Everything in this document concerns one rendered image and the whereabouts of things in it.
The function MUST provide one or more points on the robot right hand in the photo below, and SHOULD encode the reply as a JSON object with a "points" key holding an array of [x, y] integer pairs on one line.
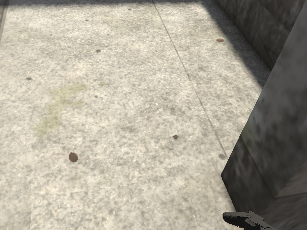
{"points": [[250, 220]]}

